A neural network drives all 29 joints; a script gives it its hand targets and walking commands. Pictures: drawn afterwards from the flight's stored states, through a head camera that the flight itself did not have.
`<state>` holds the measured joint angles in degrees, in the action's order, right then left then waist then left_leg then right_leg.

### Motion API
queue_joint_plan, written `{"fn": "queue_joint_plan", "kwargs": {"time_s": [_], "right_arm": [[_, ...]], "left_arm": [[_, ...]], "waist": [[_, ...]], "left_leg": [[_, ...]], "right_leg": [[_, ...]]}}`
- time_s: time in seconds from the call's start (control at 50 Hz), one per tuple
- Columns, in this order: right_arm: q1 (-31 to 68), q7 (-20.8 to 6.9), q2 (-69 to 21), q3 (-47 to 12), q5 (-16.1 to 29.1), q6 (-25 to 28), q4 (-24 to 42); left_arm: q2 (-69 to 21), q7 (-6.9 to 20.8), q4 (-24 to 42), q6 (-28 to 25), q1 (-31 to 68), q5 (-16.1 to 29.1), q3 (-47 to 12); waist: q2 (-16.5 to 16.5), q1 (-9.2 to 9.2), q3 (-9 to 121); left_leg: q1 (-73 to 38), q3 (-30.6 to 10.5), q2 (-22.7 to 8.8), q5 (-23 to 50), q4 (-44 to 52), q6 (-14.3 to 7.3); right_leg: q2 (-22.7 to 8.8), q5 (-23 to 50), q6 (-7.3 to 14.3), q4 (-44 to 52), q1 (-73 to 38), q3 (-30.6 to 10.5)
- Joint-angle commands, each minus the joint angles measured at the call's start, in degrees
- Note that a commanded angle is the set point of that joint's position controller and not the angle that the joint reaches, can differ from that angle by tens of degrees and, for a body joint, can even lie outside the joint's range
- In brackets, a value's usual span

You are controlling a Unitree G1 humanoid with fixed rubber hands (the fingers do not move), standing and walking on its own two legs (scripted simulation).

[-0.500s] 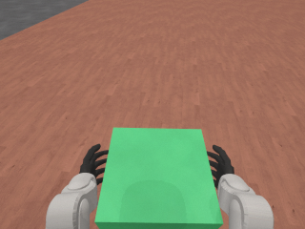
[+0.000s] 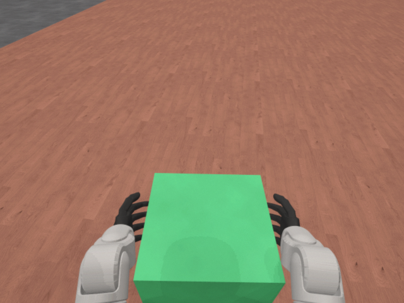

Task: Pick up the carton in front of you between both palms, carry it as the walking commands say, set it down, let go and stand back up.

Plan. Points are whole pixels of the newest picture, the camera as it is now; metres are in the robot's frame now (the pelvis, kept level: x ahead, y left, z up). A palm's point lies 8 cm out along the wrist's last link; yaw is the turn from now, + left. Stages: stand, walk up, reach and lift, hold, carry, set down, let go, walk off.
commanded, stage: carry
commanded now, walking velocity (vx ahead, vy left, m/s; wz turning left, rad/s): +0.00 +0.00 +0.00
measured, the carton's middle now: (205, 252) +0.26 +0.00 -0.01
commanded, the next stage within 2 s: hold in 0.44 s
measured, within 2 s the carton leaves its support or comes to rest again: neither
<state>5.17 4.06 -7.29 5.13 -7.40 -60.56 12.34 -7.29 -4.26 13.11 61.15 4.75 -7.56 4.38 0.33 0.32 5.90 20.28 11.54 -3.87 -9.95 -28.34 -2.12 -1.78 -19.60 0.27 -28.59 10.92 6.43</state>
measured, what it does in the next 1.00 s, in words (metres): stands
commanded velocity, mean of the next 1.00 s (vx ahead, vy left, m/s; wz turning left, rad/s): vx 0.00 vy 0.00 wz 0.00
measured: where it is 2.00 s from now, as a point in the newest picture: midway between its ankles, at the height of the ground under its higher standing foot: outside the picture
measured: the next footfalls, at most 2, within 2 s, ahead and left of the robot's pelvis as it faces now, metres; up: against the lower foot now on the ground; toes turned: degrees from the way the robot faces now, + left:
none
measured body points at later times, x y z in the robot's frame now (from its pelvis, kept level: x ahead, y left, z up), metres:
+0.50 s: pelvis -0.01 +0.00 +0.00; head +0.00 +0.01 +0.45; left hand +0.30 +0.15 +0.03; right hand +0.30 -0.15 +0.03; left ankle +0.05 +0.10 -0.74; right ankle -0.05 -0.11 -0.74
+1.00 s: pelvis -0.04 -0.01 +0.00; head -0.05 +0.01 +0.45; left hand +0.28 +0.15 +0.02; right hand +0.29 -0.16 +0.03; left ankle +0.05 +0.10 -0.73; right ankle -0.05 -0.12 -0.74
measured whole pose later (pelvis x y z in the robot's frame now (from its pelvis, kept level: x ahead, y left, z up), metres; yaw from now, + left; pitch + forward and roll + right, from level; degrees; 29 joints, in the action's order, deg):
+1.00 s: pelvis -0.04 -0.01 +0.00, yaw -1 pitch -8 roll +0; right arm 23.7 -1.1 -10.8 21.1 -17.8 -32.5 -24.8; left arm -9.8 0.5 -18.5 37.1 21.9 -17.5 20.1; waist 2.9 -1.5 -7.0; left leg 10.7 0.8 0.8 -6.6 -25.5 -0.9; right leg 1.8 -17.7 1.4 -29.2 3.4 -2.6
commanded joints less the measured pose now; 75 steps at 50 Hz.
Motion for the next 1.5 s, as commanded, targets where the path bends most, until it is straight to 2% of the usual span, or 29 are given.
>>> {"fn": "queue_joint_plan", "kwargs": {"time_s": [0.0, 0.28, 0.34, 0.42, 0.44, 0.46, 0.48, 0.5, 0.52, 0.54, 0.56, 0.58, 0.66, 0.82, 0.88, 0.94, 0.98, 1.04, 1.1, 1.16, 1.2, 1.24, 1.34, 1.42, 1.46, 1.48], "right_arm": [[23.6, -9.6, -41.7, -32.1, 12.6, 4.1, 1.1], [31.4, -14.1, -44.1, -23.8, 6.3, 21.5, -18.5], [33.3, -15.1, -46.3, -24.4, 6.3, 24.1, -20.6], [33.7, -15.8, -49.1, -26.4, 7.2, 24.4, -19.9], [28.2, -16.1, -51.1, -25.8, 7.3, 24.5, -18.9], [28.3, -15.6, -50.7, -26.7, 7.4, 25.1, -16.5], [26.9, -15.4, -47.6, -25.9, 7.0, 24.6, -15.7], [26.6, -15.1, -47.7, -24.6, 5.6, 24.0, -17.5], [26.9, -14.9, -47.6, -24.0, 5.5, 23.7, -17.8], [27.5, -14.7, -47.8, -23.9, 5.8, 23.4, -18.5], [27.7, -14.7, -47.6, -23.7, 5.8, 23.4, -18.8], [28.9, -15.0, -46.9, -23.7, 6.0, 23.5, -18.9], [30.8, -15.4, -47.5, -22.9, 5.6, 23.9, -20.9], [36.1, -15.3, -49.2, -20.5, 4.4, 24.9, -24.6], [42.4, -15.3, -49.8, -17.3, 2.8, 26.7, -29.9], [49.6, -15.7, -50.1, -12.3, -0.4, 29.6, -37.0], [53.8, -15.7, -49.6, -7.0, -3.3, 31.9, -42.2], [56.6, -15.3, -46.2, 2.1, -8.3, 34.6, -48.0], [55.3, -14.3, -41.3, 8.7, -12.4, 36.9, -51.1], [53.5, -14.0, -36.4, 11.7, -13.8, 40.0, -52.1], [53.3, -14.2, -35.9, 10.6, -12.9, 42.9, -52.0], [53.7, -14.3, -37.3, 7.6, -11.0, 46.5, -51.7], [57.9, -14.4, -42.3, -4.7, -4.1, 55.1, -50.3], [60.4, -13.3, -46.1, -15.0, 1.2, 57.3, -45.3], [60.6, -12.5, -46.3, -17.8, 3.0, 56.9, -43.5], [60.8, -12.3, -46.4, -18.2, 3.3, 56.4, -43.3]], "left_arm": [[-42.3, 9.2, 1.3, -4.6, 23.8, 12.2, -31.9], [-44.7, 13.6, -18.4, -22.0, 31.9, 6.5, -24.1], [-47.0, 14.5, -20.4, -24.6, 33.9, 6.6, -24.6], [-49.8, 15.1, -19.6, -24.9, 34.3, 7.4, -26.6], [-51.4, 15.0, -17.5, -24.3, 28.3, 7.9, -26.1], [-50.4, 14.6, -15.3, -24.3, 28.6, 8.0, -27.6], [-49.4, 13.8, -14.2, -23.9, 26.2, 7.6, -27.1], [-49.0, 14.1, -13.2, -23.2, 29.0, 7.5, -27.6], [-49.0, 14.1, -14.3, -22.6, 28.9, 7.2, -27.3], [-48.9, 13.8, -15.5, -22.4, 28.3, 7.2, -26.7], [-48.2, 13.5, -15.9, -22.5, 27.7, 6.5, -25.7], [-47.6, 13.1, -16.7, -22.4, 27.9, 5.8, -24.9], [-48.5, 13.3, -17.0, -22.3, 30.2, 5.3, -24.9], [-48.6, 14.6, -19.8, -22.4, 35.5, 5.4, -23.6], [-48.2, 15.2, -24.5, -23.9, 41.6, 4.0, -19.8], [-49.3, 15.9, -31.2, -26.1, 48.8, 1.6, -14.7], [-49.1, 15.9, -36.2, -27.6, 53.1, -0.9, -10.0], [-47.0, 15.4, -42.9, -29.8, 55.5, -5.3, -2.3], [-42.2, 14.2, -47.5, -32.7, 53.4, -9.7, 4.5], [-36.6, 13.0, -49.2, -36.8, 50.6, -12.9, 9.5], [-35.9, 12.4, -49.3, -40.1, 49.7, -13.5, 9.6], [-37.5, 12.1, -48.6, -44.1, 50.5, -12.5, 6.9], [-43.7, 11.6, -46.8, -53.0, 56.3, -6.5, -6.3], [-46.3, 11.1, -41.1, -55.3, 59.9, -1.1, -16.9], [-45.9, 10.7, -39.0, -55.0, 60.4, 0.5, -19.2], [-45.5, 10.8, -38.6, -54.5, 60.9, 0.7, -19.3]], "waist": [[-0.4, -0.08, 9.4], [-0.7, -0.15, 11.8], [-0.7, -0.15, 12.9], [-0.7, -0.16, 14.2], [4.0, -1.17, 11.0], [2.9, -0.15, 14.0], [-0.3, -1.17, 14.4], [2.3, 0.24, 11.9], [0.6, 0.50, 9.8], [0.6, 0.52, 9.2], [0.3, -0.26, 8.4], [-1.3, -0.98, 8.7], [0.3, -0.86, 6.1], [2.2, -0.36, 0.9], [3.7, -0.66, -1.5], [2.9, -1.23, -1.9], [2.9, -1.23, -1.5], [0.3, -0.80, -2.4], [-0.9, -0.66, -2.1], [-1.7, -1.93, 0.5], [-1.2, -2.40, 3.8], [-0.6, -2.23, 8.8], [-0.1, -1.23, 30.1], [-1.4, -1.64, 52.5], [-2.0, -2.13, 58.3], [-1.8, -2.44, 59.0]], "left_leg": [[-10.0, -8.0, -6.2, 6.8, 3.5, 0.1], [-10.8, -7.9, -6.5, 9.2, 2.7, -0.1], [-11.1, -8.0, -6.5, 10.3, 2.3, -0.2], [-11.7, -7.8, -6.5, 12.6, 1.5, -0.3], [-32.0, -16.3, 8.1, 26.2, 1.4, 0.1], [-36.8, -18.0, 6.9, 33.2, 1.3, 0.2], [-37.3, -17.6, 6.7, 31.3, 3.4, 0.7], [-34.6, -17.5, 6.6, 27.3, 4.4, 1.0], [-34.8, -17.1, 7.2, 27.8, 4.5, 1.1], [-36.4, -17.2, 7.2, 28.3, 4.4, 1.3], [-37.5, -17.2, 7.2, 27.9, 4.6, 1.2], [-37.9, -17.0, 7.0, 22.0, 5.8, 1.3], [-38.0, -16.6, 7.2, 20.4, 4.8, 1.2], [-39.0, -15.7, 7.6, 10.0, 3.9, 1.2], [-37.5, -14.8, 7.9, 3.5, 2.3, 1.0], [-34.1, -15.0, 7.9, -2.2, 1.4, 1.3], [-32.8, -15.6, 7.9, -6.8, 0.9, 1.5], [-27.8, -16.9, 7.3, -10.5, 0.5, 1.7], [-22.1, -16.6, 7.1, -6.9, -1.4, 1.8], [-15.2, -15.9, 7.6, -1.7, -5.4, 1.5], [-12.3, -16.1, 8.1, 1.9, -8.7, 1.4], [-10.7, -16.7, 8.3, 6.3, -12.3, 1.4], [-10.6, -18.1, 8.4, 21.8, -23.9, 1.4], [-14.2, -18.3, 8.3, 33.8, -32.9, 1.5], [-12.2, -17.8, 8.5, 34.1, -35.7, 1.9], [-9.1, -17.4, 8.7, 31.9, -36.7, 2.0]], "right_leg": [[-6.3, 7.6, 1.2, 5.8, 4.0, -5.5], [-6.1, 8.8, 1.4, 4.6, 3.3, -5.4], [-6.1, 9.7, 1.4, 4.1, 2.7, -5.4], [-6.0, 11.8, 1.3, 3.2, 1.9, -5.3], [5.2, 26.8, 1.5, 6.2, 6.1, -13.0], [5.7, 30.7, 1.7, 6.3, 6.5, -13.7], [5.1, 29.6, 1.7, 7.5, 3.6, -13.9], [5.7, 23.3, 1.8, 9.2, 3.4, -13.3], [5.8, 25.3, 1.4, 9.6, 3.4, -13.5], [5.9, 25.4, 1.2, 10.1, 4.1, -13.7], [5.9, 24.8, 1.0, 10.5, 5.1, -13.9], [5.5, 20.2, 1.2, 10.9, 4.6, -13.9], [5.1, 16.0, 1.7, 12.1, 7.5, -14.4], [2.8, 5.3, 3.4, 14.5, 14.6, -14.9], [1.8, -1.9, 4.3, 14.8, 17.5, -14.8], [2.2, -6.2, 4.6, 12.1, 17.8, -14.2], [2.6, -9.6, 4.8, 10.1, 19.1, -13.8], [4.4, -9.6, 4.7, 5.7, 20.5, -13.1], [5.7, -5.6, 3.9, 1.7, 24.0, -12.3], [7.0, -2.1, 2.6, -3.4, 29.1, -11.2], [7.8, -0.6, 2.0, -6.5, 33.4, -10.5], [8.6, 1.2, 1.5, -9.5, 37.6, -10.1], [10.4, 6.8, 0.1, -18.1, 48.7, -10.1], [10.9, 11.1, -1.2, -24.9, 57.8, -9.9], [11.1, 11.4, -1.6, -27.7, 61.1, -9.8], [11.2, 10.7, -1.7, -28.9, 62.1, -9.8]]}}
